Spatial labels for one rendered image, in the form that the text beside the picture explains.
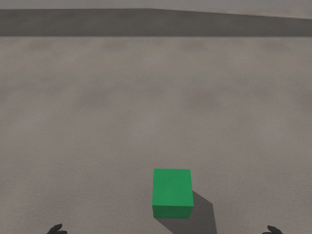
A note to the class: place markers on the carton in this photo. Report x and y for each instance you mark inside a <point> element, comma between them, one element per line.
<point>172,194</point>

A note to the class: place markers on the robot left hand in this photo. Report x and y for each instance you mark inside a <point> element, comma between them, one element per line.
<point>54,230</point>

